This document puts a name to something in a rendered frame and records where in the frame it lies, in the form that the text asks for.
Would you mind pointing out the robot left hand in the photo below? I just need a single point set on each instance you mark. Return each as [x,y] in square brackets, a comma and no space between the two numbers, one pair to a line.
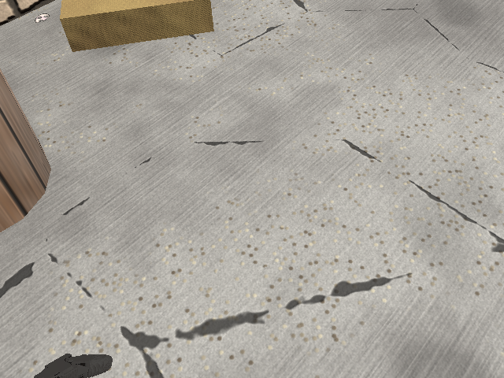
[83,366]

